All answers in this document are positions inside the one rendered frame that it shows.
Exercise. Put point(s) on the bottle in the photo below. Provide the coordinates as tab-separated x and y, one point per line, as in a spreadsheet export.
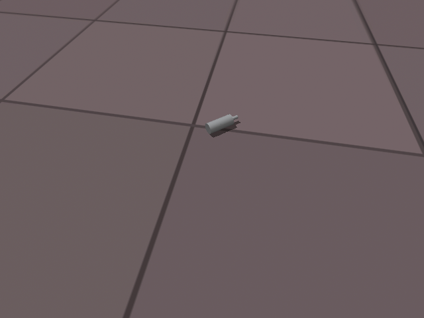
220	123

